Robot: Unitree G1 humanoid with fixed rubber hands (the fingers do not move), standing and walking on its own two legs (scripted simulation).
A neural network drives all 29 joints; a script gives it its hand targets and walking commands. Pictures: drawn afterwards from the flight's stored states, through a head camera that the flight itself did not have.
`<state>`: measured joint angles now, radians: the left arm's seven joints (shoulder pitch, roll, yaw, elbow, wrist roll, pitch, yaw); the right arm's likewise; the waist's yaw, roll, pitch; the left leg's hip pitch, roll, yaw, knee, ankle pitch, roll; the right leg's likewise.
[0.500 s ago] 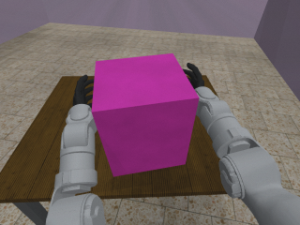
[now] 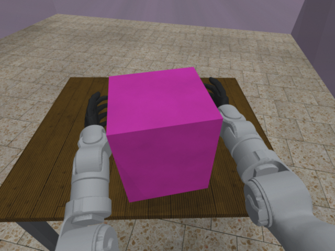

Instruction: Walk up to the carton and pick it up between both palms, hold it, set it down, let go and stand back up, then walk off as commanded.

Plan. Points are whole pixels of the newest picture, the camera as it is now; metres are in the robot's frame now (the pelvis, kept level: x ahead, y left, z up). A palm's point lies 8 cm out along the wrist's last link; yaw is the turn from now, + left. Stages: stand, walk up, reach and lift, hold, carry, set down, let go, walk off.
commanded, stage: set down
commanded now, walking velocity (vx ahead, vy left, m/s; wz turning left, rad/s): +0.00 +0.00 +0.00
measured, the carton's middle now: (161, 135) +0.40 +0.03 +0.11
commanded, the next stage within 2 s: none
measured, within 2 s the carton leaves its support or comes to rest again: rests again in 1.10 s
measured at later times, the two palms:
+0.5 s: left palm (96, 134) +0.37 +0.18 +0.13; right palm (218, 116) +0.42 -0.12 +0.15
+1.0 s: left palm (98, 141) +0.37 +0.18 +0.12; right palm (218, 124) +0.42 -0.12 +0.13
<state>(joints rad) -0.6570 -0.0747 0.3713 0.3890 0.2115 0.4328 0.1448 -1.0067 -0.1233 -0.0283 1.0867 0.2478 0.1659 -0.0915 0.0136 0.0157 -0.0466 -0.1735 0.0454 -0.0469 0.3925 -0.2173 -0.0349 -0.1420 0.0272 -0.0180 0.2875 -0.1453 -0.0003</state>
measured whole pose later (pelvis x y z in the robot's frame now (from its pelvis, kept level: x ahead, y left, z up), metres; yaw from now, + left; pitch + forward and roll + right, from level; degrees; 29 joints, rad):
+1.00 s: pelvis +0.00 +0.00 +0.00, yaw +0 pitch +0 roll -1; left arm -0.58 -0.12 0.39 0.47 0.25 0.28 0.14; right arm -0.89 -0.07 -0.18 1.09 0.07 0.06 -0.03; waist 0.03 0.02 -0.03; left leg -0.17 0.05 -0.05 0.39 -0.22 -0.04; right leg -0.14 0.03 -0.02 0.29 -0.15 0.00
